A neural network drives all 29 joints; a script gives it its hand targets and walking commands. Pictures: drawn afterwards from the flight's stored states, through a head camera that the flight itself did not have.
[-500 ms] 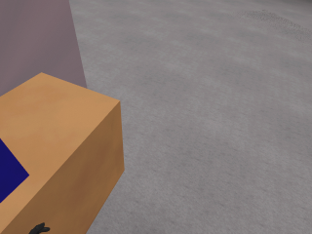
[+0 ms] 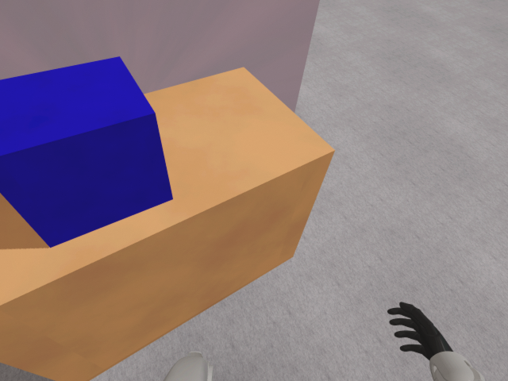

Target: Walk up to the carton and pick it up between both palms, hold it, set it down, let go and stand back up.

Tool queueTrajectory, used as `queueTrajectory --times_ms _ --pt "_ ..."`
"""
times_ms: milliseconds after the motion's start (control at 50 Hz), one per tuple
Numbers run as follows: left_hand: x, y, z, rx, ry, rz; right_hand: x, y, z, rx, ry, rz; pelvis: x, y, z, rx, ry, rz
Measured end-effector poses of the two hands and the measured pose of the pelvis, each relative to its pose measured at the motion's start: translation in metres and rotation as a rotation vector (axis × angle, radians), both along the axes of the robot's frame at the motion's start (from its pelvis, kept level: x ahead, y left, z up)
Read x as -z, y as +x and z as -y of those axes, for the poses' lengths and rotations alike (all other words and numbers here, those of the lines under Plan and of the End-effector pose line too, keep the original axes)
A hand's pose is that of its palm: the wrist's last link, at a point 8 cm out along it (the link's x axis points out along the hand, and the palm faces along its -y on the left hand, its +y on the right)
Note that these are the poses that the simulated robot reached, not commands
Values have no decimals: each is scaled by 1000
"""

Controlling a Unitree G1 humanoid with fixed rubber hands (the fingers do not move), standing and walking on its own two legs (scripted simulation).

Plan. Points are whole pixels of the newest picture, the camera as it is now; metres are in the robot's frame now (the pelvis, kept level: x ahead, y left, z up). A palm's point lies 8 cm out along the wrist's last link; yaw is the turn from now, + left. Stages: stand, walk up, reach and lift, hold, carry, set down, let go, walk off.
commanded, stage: walk up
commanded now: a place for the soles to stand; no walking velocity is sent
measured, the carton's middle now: (85, 151) +0.51 +0.36 +0.01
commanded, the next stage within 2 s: none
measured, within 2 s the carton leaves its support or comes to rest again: neither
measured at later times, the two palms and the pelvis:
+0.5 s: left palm out of the picture +0.10 +0.33 -0.08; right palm (399, 371) +0.19 -0.24 -0.10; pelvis +0.06 +0.03 +0.01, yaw +15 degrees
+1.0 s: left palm out of the picture -0.04 +0.32 -0.10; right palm (292, 261) +0.36 -0.06 -0.09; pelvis +0.11 +0.07 +0.00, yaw +32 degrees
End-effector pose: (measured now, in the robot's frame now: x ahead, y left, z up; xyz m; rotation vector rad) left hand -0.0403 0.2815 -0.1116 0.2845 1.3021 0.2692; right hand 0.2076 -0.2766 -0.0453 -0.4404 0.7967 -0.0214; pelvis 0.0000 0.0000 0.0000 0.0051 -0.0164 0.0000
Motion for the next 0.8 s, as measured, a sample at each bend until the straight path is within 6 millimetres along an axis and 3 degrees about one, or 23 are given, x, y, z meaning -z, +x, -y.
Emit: queueTrajectory --times_ms 40,80,140,280,320,360,420,520,600,680,800 --pt "7 -7 -7 -32 -4 -22 12 20 -27 -43 32 -2 8 8 -7 -32 -19 -8" --pt "16 -1 -19 -44 1 -23 28 31 -52 -68 55 -18 16 18 -16 -68 -13 -13" --pt "16 32 -31 -45 -5 44 48 19 -74 -49 76 -69 18 26 -30 -104 1 8" --pt "-46 151 -58 78 28 357 52 -58 -61 152 90 -230 -9 46 -47 -162 -33 63" --pt "-54 172 -65 84 45 420 51 -71 -53 159 70 -277 -10 49 -45 -182 -21 65" --pt "-53 179 -67 64 52 433 49 -73 -46 153 50 -304 -10 51 -42 -195 -7 60" --pt "-42 171 -61 12 51 380 46 -58 -38 125 29 -311 -10 56 -38 -213 0 35" --pt "-32 135 -47 -70 79 257 58 -12 -41 13 37 -304 -4 67 -30 -275 7 -17" --pt "-36 103 -39 -130 129 212 71 29 -64 -99 70 -295 -2 75 -24 -310 -14 -4" --pt "-51 77 -38 -232 182 211 57 63 -90 -226 79 -271 -13 89 -20 -380 55 -3" --pt "-61 43 -25 -339 167 191 48 113 -115 -304 102 -204 -20 99 -37 -444 57 3"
